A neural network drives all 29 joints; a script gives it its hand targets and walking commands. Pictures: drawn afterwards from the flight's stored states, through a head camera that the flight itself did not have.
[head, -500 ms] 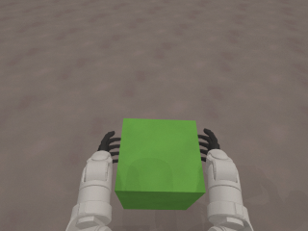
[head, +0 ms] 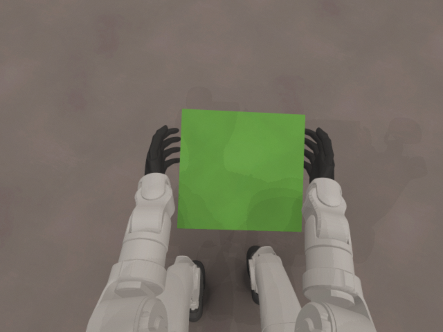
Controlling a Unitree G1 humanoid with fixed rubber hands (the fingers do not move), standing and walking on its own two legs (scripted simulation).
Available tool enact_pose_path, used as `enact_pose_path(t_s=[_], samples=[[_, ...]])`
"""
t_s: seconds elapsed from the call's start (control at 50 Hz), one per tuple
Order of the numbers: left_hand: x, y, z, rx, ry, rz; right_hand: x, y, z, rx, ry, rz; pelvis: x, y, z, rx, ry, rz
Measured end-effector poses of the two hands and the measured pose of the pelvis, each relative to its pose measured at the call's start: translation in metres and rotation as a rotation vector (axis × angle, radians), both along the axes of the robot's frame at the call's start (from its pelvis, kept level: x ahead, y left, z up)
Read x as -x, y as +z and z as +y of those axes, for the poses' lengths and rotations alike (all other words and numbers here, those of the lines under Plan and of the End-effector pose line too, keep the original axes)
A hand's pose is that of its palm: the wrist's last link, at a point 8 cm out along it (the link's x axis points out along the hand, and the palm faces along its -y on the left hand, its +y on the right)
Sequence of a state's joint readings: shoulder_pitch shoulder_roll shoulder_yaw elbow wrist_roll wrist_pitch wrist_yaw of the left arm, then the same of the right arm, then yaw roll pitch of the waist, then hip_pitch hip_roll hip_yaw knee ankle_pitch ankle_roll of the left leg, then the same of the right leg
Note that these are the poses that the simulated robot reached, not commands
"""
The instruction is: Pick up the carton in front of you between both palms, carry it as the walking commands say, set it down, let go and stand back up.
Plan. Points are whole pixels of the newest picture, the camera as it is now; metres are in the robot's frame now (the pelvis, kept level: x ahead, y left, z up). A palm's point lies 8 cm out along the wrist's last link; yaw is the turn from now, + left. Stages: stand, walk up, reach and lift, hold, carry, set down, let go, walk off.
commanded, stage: set down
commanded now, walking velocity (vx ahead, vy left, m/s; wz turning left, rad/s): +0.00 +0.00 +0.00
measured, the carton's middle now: (235, 171) +0.40 -0.04 -0.17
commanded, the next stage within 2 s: none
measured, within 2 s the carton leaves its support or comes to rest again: neither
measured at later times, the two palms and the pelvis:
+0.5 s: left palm (177, 161) +0.44 +0.09 -0.22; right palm (302, 178) +0.39 -0.20 -0.21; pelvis -0.03 -0.01 -0.14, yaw +1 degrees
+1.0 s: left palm (191, 162) +0.48 +0.07 -0.38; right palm (289, 187) +0.39 -0.21 -0.36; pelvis -0.05 +0.00 -0.24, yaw -1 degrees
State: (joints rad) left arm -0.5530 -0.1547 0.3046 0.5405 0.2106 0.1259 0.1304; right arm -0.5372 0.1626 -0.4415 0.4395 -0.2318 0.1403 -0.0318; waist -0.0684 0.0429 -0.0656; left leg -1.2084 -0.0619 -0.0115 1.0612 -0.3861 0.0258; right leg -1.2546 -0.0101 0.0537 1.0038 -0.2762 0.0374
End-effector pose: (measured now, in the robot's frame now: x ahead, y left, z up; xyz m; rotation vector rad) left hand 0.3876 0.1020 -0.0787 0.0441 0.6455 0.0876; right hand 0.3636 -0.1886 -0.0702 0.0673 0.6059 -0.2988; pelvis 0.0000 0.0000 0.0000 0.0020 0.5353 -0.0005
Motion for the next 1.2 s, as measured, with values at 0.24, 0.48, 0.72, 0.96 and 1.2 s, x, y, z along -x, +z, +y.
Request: enact_pose_path(t_s=[0.24, 0.48, 0.72, 0.96, 1.2], samples=[[-0.03, -0.057, -0.005, 0.0, -0.047, 0.031, -0.017, -0.054, -0.005, -0.017, -0.027, 0.028, 0.017, -0.065, -0.007, 0.001, 0.019, 0.147], [-0.054, -0.132, -0.017, -0.035, -0.116, 0.052, -0.023, -0.135, -0.013, -0.015, -0.09, 0.053, 0.03, -0.131, -0.014, -0.002, 0.011, 0.238], [-0.074, -0.211, -0.023, -0.04, -0.188, 0.068, -0.026, -0.21, -0.016, 0.003, -0.143, 0.072, 0.042, -0.188, -0.012, 0.019, 0.021, 0.281], [-0.093, -0.284, -0.033, -0.055, -0.268, 0.094, -0.028, -0.28, -0.022, 0.009, -0.175, 0.102, 0.052, -0.237, -0.002, 0.042, 0.026, 0.284], [-0.112, -0.356, -0.041, -0.063, -0.333, 0.126, -0.048, -0.331, -0.033, 0.021, -0.159, 0.125, 0.054, -0.275, 0.004, 0.065, 0.026, 0.267]])
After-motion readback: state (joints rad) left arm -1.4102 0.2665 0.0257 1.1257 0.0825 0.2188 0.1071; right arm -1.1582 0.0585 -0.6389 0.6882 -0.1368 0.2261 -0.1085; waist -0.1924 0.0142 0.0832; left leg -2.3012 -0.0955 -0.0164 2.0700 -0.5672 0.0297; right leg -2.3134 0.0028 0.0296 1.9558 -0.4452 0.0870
